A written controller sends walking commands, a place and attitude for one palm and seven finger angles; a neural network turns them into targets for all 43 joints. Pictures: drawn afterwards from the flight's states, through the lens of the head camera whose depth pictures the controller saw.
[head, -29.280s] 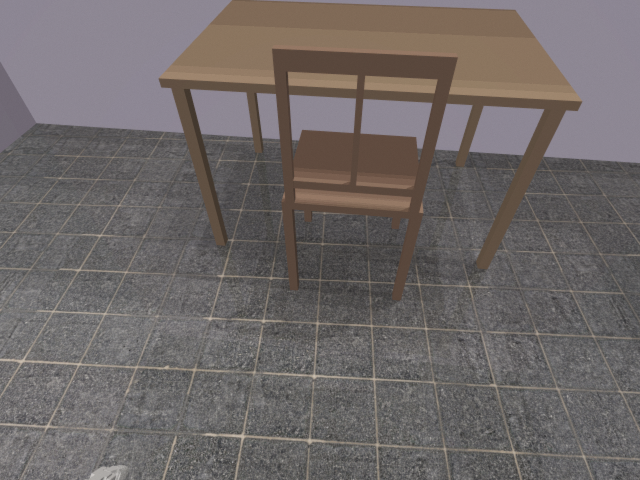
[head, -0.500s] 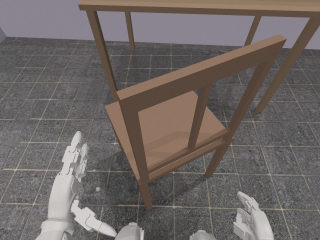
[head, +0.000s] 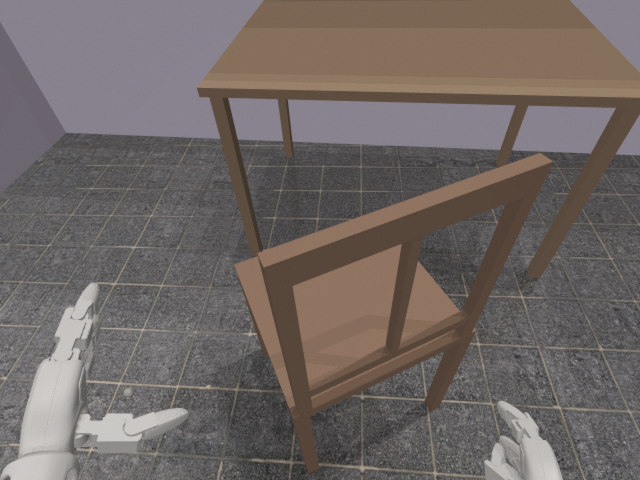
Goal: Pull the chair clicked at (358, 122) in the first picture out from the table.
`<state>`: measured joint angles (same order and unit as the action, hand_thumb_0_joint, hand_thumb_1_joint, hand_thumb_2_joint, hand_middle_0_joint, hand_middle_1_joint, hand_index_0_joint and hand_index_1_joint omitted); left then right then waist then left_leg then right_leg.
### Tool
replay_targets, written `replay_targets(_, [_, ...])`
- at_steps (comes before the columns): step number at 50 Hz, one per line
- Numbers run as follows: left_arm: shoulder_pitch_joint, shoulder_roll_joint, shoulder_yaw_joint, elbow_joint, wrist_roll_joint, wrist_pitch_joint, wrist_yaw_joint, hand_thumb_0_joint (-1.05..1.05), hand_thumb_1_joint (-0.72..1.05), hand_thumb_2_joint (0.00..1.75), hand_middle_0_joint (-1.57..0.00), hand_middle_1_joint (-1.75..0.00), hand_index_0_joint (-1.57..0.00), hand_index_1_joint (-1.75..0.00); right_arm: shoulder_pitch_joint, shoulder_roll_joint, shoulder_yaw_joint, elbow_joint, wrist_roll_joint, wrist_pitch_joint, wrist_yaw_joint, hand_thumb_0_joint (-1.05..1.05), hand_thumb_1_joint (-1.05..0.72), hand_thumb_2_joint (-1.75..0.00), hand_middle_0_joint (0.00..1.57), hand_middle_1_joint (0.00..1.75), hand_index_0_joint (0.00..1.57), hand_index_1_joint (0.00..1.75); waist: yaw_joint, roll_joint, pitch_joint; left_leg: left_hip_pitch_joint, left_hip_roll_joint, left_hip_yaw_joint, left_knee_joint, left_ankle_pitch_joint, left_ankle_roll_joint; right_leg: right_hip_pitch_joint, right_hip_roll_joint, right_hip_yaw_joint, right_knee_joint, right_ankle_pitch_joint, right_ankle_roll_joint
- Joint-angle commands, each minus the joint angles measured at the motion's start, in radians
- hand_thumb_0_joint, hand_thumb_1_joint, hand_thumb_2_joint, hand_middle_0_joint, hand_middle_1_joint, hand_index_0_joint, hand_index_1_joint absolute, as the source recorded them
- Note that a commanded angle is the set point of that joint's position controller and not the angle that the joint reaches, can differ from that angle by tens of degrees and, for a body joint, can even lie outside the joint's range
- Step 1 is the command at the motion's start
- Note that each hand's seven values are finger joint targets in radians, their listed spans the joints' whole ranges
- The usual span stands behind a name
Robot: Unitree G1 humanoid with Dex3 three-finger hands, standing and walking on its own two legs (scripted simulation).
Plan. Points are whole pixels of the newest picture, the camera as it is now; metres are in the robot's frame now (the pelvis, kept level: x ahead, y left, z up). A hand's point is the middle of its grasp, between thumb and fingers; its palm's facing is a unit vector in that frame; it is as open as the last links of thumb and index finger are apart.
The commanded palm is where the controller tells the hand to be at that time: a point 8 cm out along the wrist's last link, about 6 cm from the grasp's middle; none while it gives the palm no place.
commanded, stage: draw the hand back to the body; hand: left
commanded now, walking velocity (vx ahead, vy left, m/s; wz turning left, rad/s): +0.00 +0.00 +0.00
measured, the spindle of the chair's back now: (400, 300) +0.41 -0.08 -0.05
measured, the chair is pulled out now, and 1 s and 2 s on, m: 0.49 0.49 0.49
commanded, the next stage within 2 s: step back with the hand held close in 0.76 s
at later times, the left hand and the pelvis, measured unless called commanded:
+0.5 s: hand (32, 316) +0.21 +0.28 +0.19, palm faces +0.48 -0.76 -0.43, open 8.1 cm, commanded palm +0.16 +0.31 +0.19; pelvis +0.01 +0.01 +0.02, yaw -2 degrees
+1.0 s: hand (37, 326) +0.20 +0.27 +0.19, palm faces +0.43 -0.78 -0.45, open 7.4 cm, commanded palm +0.14 +0.30 +0.19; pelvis -0.01 +0.01 +0.02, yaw -2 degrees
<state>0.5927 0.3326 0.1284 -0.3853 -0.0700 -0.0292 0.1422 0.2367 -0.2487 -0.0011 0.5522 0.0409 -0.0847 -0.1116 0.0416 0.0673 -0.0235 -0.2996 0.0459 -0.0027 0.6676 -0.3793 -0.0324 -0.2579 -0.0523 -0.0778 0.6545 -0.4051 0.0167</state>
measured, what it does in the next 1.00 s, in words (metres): stands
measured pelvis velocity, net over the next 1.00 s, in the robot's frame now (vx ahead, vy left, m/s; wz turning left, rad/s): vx -0.01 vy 0.01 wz -0.04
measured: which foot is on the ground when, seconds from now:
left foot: down 0.00-1.00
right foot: down 0.00-1.00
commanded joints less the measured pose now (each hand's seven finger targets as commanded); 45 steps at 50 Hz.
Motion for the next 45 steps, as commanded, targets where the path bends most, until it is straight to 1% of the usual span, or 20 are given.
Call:
replay_targets(1, [-0.091, 0.132, 0.158, -0.181, 0.008, -0.069, 0.035, 0.0, 0.25, 0.58, -0.11, -0.16, -0.11, -0.16, -0.117, -0.074, -0.018, -0.137, -0.008, -0.063, 0.001, 0.0, -0.9, -0.9, 0.2, 0.3, 0.2, 0.3, -0.002, -0.017, -0.03, 0.132, -0.021, -0.001, -0.139, 0.298, 0.043, 0.034, -0.001, 0.012, -0.175, 0.357, -0.034])
replay_targets(2, [-0.08, 0.11, 0.149, -0.161, 0.006, -0.07, 0.03, 0.0, 0.28, 0.6, -0.12, -0.17, -0.12, -0.17, -0.118, -0.073, -0.017, -0.136, -0.01, -0.059, 0.004, 0.0, -0.9, -0.9, 0.2, 0.3, 0.2, 0.3, -0.006, -0.044, -0.012, 0.139, -0.019, 0.003, -0.151, 0.299, 0.043, 0.035, 0.003, 0.009, -0.18, 0.356, -0.031])
replay_targets(5, [-0.088, 0.126, 0.184, -0.164, 0.003, -0.078, 0.023, 0.0, 0.39, 0.65, -0.13, -0.19, -0.13, -0.19, -0.138, -0.079, -0.021, -0.133, -0.015, -0.052, 0.012, 0.0, -0.9, -0.9, 0.2, 0.3, 0.2, 0.3, 0.003, -0.073, -0.021, 0.159, -0.016, 0.008, -0.186, 0.319, 0.046, 0.079, 0.005, 0.01, -0.199, 0.376, -0.029])
replay_targets(11, [-0.163, 0.219, 0.293, -0.234, 0.005, -0.096, 0.028, 0.0, 0.61, 0.76, -0.16, -0.24, -0.16, -0.24, -0.155, -0.082, -0.021, -0.117, -0.021, -0.057, 0.025, 0.0, -0.9, -0.9, 0.2, 0.3, 0.2, 0.3, 0.02, -0.016, -0.041, 0.209, -0.01, 0.009, -0.226, 0.41, 0.043, 0.146, 0.01, 0.019, -0.229, 0.448, -0.036])
replay_targets(12, [-0.174, 0.212, 0.293, -0.253, 0.003, -0.1, 0.028, 0.0, 0.65, 0.78, -0.16, -0.25, -0.16, -0.25, -0.151, -0.079, -0.019, -0.118, -0.024, -0.061, 0.026, 0.0, -0.9, -0.9, 0.2, 0.3, 0.2, 0.3, 0.018, 0.013, -0.055, 0.224, -0.012, 0.014, -0.231, 0.422, 0.044, 0.157, 0.008, 0.02, -0.23, 0.46, -0.036])
replay_targets(15, [-0.194, 0.231, 0.331, -0.275, 0.001, -0.103, 0.034, 0.0, 0.75, 0.83, -0.18, -0.27, -0.18, -0.27, -0.147, -0.077, -0.019, -0.109, -0.023, -0.069, 0.031, 0.0, -0.9, -0.9, 0.2, 0.3, 0.2, 0.3, 0.021, 0.038, -0.065, 0.252, -0.007, 0.014, -0.238, 0.471, 0.041, 0.171, 0.009, 0.02, -0.237, 0.482, -0.037])
replay_targets(19, [-0.204, 0.242, 0.378, -0.231, -0.003, -0.101, 0.034, 0.0, 0.9, 0.9, -0.2, -0.3, -0.2, -0.3, -0.15, -0.083, -0.026, -0.089, -0.025, -0.064, 0.037, 0.0, -0.9, -0.9, 0.2, 0.3, 0.2, 0.3, 0.022, 0.015, -0.041, 0.256, -0.001, 0.018, -0.25, 0.489, 0.04, 0.182, 0.013, 0.016, -0.251, 0.498, -0.037])
replay_targets(20, [-0.178, 0.2, 0.349, -0.181, -0.004, -0.097, 0.028, 0.0, 0.9, 0.9, -0.2, -0.3, -0.2, -0.3, -0.152, -0.082, -0.028, -0.084, -0.024, -0.058, 0.04, 0.0, -0.9, -0.9, 0.2, 0.3, 0.2, 0.3, 0.019, -0.029, -0.018, 0.248, 0.001, 0.018, -0.255, 0.487, 0.041, 0.176, 0.014, 0.012, -0.254, 0.493, -0.034])
replay_targets(22, [-0.146, 0.139, 0.297, -0.104, -0.007, -0.083, 0.011, 0.0, 0.9, 0.9, -0.2, -0.3, -0.2, -0.3, -0.155, -0.085, -0.032, -0.08, -0.022, -0.042, 0.046, 0.0, -0.9, -0.9, 0.2, 0.3, 0.2, 0.3, 0.011, -0.068, 0.021, 0.232, 0.003, 0.026, -0.261, 0.466, 0.044, 0.164, 0.015, 0.009, -0.268, 0.489, -0.03])
replay_targets(26, [-0.176, 0.181, 0.319, -0.132, -0.007, -0.093, 0.005, 0.0, 0.9, 0.9, -0.2, -0.3, -0.2, -0.3, -0.174, -0.098, -0.043, -0.085, -0.02, -0.033, 0.047, 0.0, -0.9, -0.9, 0.2, 0.3, 0.2, 0.3, 0.019, -0.071, 0.003, 0.231, 0.001, 0.025, -0.273, 0.419, 0.046, 0.173, 0.016, 0.018, -0.281, 0.455, -0.03])
replay_targets(28, [-0.2, 0.223, 0.345, -0.206, -0.005, -0.108, 0.01, 0.0, 0.9, 0.9, -0.2, -0.3, -0.2, -0.3, -0.169, -0.096, -0.042, -0.094, -0.024, -0.043, 0.046, 0.0, -0.9, -0.9, 0.2, 0.3, 0.2, 0.3, 0.026, -0.029, -0.061, 0.25, -0.006, 0.02, -0.274, 0.426, 0.049, 0.202, 0.011, 0.025, -0.276, 0.461, -0.033])
replay_targets(29, [-0.2, 0.231, 0.352, -0.225, -0.005, -0.114, 0.012, 0.0, 0.9, 0.9, -0.2, -0.3, -0.2, -0.3, -0.171, -0.094, -0.043, -0.093, -0.024, -0.047, 0.043, 0.0, -0.9, -0.9, 0.2, 0.3, 0.2, 0.3, 0.028, -0.025, -0.073, 0.261, -0.006, 0.023, -0.27, 0.433, 0.049, 0.204, 0.012, 0.028, -0.276, 0.47, -0.034])
replay_targets(31, [-0.215, 0.277, 0.386, -0.278, 0.002, -0.122, 0.022, 0.0, 0.9, 0.9, -0.2, -0.3, -0.2, -0.3, -0.175, -0.09, -0.037, -0.091, -0.027, -0.064, 0.041, 0.0, -0.9, -0.9, 0.2, 0.3, 0.2, 0.3, 0.033, 0.042, -0.091, 0.272, -0.01, 0.022, -0.265, 0.444, 0.046, 0.215, 0.011, 0.031, -0.277, 0.479, -0.038])
replay_targets(34, [-0.198, 0.243, 0.365, -0.277, -0.001, -0.121, 0.027, 0.0, 0.9, 0.9, -0.2, -0.3, -0.2, -0.3, -0.163, -0.086, -0.035, -0.086, -0.025, -0.073, 0.038, 0.0, -0.9, -0.9, 0.2, 0.3, 0.2, 0.3, 0.024, 0.039, -0.077, 0.27, -0.009, 0.023, -0.269, 0.439, 0.041, 0.207, 0.014, 0.026, -0.279, 0.468, -0.039])
replay_targets(36, [-0.197, 0.237, 0.367, -0.241, 0.002, -0.115, 0.028, 0.0, 0.9, 0.9, -0.2, -0.3, -0.2, -0.3, -0.165, -0.086, -0.035, -0.079, -0.023, -0.076, 0.037, 0.0, -0.9, -0.9, 0.2, 0.3, 0.2, 0.3, 0.022, 0.046, -0.031, 0.257, -0.008, 0.027, -0.274, 0.419, 0.039, 0.19, 0.016, 0.026, -0.293, 0.454, -0.039])
replay_targets(37, [-0.195, 0.213, 0.347, -0.219, 0.001, -0.115, 0.026, 0.0, 0.9, 0.9, -0.2, -0.3, -0.2, -0.3, -0.162, -0.085, -0.035, -0.076, -0.023, -0.073, 0.036, 0.0, -0.9, -0.9, 0.2, 0.3, 0.2, 0.3, 0.018, 0.039, -0.004, 0.246, -0.007, 0.028, -0.28, 0.403, 0.037, 0.182, 0.016, 0.023, -0.29, 0.438, -0.039])
replay_targets(41, [-0.178, 0.188, 0.335, -0.125, -0.003, -0.109, 0.015, 0.0, 0.9, 0.9, -0.2, -0.3, -0.2, -0.3, -0.173, -0.093, -0.044, -0.071, -0.018, -0.061, 0.036, 0.0, -0.9, -0.9, 0.2, 0.3, 0.2, 0.3, 0.018, -0.05, 0.048, 0.228, 0.0, 0.03, -0.287, 0.358, 0.043, 0.152, 0.02, 0.024, -0.31, 0.395, -0.035])
replay_targets(43, [-0.189, 0.186, 0.328, -0.124, -0.008, -0.11, 0.009, 0.0, 0.9, 0.9, -0.2, -0.3, -0.2, -0.3, -0.173, -0.094, -0.046, -0.077, -0.017, -0.054, 0.037, 0.0, -0.9, -0.9, 0.2, 0.3, 0.2, 0.3, 0.016, -0.068, 0.04, 0.227, -0.001, 0.032, -0.292, 0.334, 0.046, 0.152, 0.017, 0.028, -0.312, 0.377, -0.031])
replay_targets(44, [-0.217, 0.154, 0.278, -0.208, -0.006, -0.121, 0.0, 0.0, 0.9, 0.9, -0.2, -0.3, -0.2, -0.3, -0.184, -0.095, -0.042, -0.092, -0.02, -0.061, 0.04, 0.0, -0.9, -0.9, 0.2, 0.3, 0.2, 0.3, 0.015, -0.039, 0.018, 0.241, -0.004, 0.032, -0.289, 0.339, 0.048, 0.157, 0.015, 0.032, -0.31, 0.38, -0.031])
replay_targets(45, [-0.381, 0.357, 0.458, -0.341, -0.005, -0.172, 0.008, 0.0, 0.9, 0.9, -0.2, -0.3, -0.2, -0.3, -0.181, -0.1, -0.045, -0.113, -0.014, -0.045, 0.044, 0.0, -0.9, -0.9, 0.2, 0.3, 0.2, 0.3, -0.009, -0.019, 0.087, 0.178, 0.024, 0.034, -0.239, 0.278, 0.066, 0.065, -0.039, 0.126, -0.345, 0.482, -0.03])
